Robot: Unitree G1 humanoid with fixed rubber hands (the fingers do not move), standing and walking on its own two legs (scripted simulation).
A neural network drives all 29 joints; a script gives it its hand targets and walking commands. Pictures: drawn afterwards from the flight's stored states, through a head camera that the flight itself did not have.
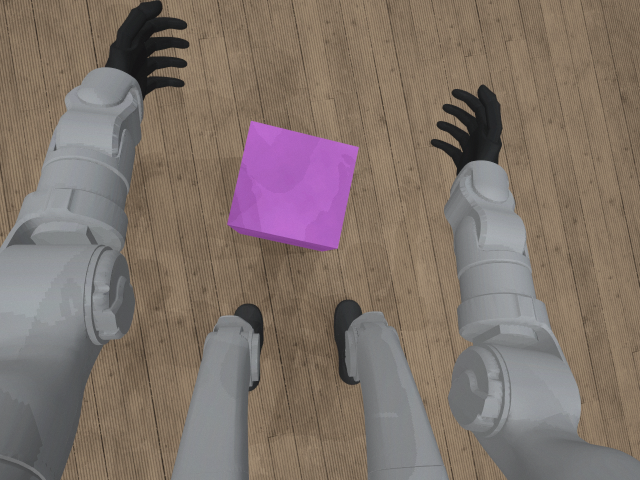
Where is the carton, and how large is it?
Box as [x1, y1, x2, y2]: [227, 121, 358, 250]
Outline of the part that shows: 251,121 227,224 238,232 248,235 318,250 337,248 358,147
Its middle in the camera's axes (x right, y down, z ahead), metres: -0.06 -0.10 +0.86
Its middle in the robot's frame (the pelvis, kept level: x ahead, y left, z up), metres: +0.48 +0.00 -0.52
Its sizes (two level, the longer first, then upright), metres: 0.210 0.200 0.250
